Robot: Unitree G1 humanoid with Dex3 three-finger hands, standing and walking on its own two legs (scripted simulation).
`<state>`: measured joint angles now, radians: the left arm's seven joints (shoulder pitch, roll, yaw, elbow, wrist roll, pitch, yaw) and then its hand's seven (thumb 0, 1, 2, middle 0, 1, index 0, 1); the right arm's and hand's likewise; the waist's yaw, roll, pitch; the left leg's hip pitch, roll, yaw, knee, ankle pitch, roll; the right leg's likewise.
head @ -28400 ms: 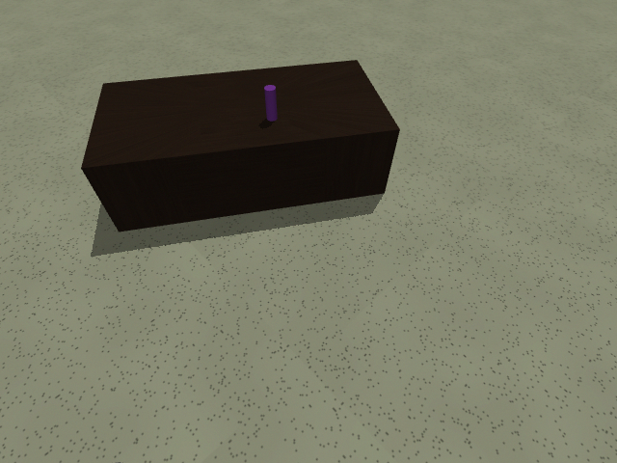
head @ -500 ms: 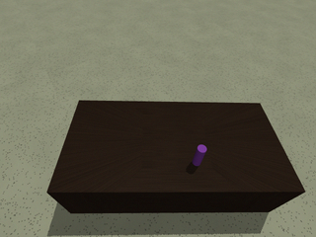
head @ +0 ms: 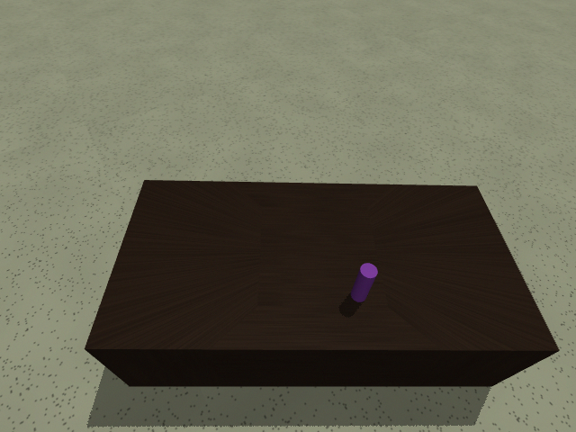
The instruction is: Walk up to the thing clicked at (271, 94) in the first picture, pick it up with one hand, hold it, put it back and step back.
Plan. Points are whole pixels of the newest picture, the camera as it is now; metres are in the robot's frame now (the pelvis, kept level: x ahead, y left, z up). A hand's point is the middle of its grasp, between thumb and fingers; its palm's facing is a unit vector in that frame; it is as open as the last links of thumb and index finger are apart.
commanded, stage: stand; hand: right
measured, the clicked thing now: (363, 283) +0.51 -0.21 -0.36
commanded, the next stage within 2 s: step back in 0.86 s
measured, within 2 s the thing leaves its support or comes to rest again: neither
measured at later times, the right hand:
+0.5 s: hand out of the picture +0.07 -0.25 -0.15, palm faces -0.01 +0.93 -0.35, open 7.4 cm
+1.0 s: hand out of the picture +0.07 -0.26 -0.16, palm faces -0.01 +0.93 -0.36, open 7.4 cm
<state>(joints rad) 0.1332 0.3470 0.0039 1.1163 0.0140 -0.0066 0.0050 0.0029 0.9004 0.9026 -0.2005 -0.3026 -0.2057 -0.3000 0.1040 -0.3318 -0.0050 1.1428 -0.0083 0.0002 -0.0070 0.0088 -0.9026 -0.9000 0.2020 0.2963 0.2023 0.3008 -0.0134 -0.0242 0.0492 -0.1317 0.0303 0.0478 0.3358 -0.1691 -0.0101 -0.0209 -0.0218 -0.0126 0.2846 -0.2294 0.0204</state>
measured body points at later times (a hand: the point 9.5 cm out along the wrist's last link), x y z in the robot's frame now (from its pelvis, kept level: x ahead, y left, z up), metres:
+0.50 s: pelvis +0.00 +0.00 +0.00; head +0.01 +0.01 +0.45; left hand +0.07 +0.30 -0.14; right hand +0.07 -0.30 -0.13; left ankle +0.01 +0.12 -0.75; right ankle -0.05 -0.13 -0.75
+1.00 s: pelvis -0.03 -0.01 -0.01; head +0.02 +0.00 +0.44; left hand +0.06 +0.31 -0.14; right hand +0.07 -0.31 -0.13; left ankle +0.01 +0.12 -0.75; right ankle -0.05 -0.13 -0.75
